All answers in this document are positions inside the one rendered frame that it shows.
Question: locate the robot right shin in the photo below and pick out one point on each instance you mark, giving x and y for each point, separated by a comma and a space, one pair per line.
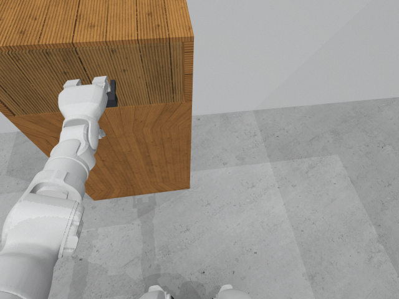
225, 287

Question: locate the left robot hand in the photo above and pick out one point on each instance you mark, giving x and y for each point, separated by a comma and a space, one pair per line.
90, 100

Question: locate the robot left shin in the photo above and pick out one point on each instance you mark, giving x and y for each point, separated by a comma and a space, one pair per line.
155, 287

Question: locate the cabinet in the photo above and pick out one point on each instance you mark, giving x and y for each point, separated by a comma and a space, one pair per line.
147, 148

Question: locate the handle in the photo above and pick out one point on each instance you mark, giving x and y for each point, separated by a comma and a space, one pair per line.
112, 97

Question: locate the drawer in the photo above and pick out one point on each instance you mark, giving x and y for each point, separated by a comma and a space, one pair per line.
31, 80

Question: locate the left robot upper arm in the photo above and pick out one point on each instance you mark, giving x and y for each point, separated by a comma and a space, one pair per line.
43, 229

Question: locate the robot left forearm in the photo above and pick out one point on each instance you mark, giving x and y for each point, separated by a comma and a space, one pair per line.
66, 171

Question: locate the robot shin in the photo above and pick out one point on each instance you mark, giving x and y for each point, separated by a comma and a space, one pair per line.
225, 287
155, 287

